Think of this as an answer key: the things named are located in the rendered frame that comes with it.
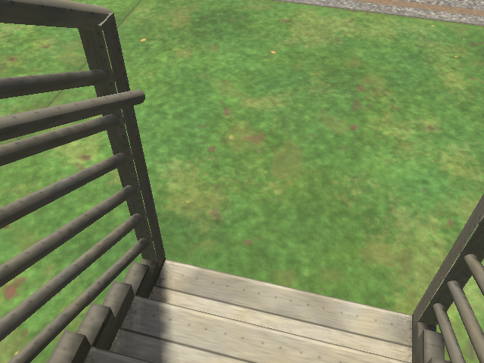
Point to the stairs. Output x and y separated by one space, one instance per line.
200 315

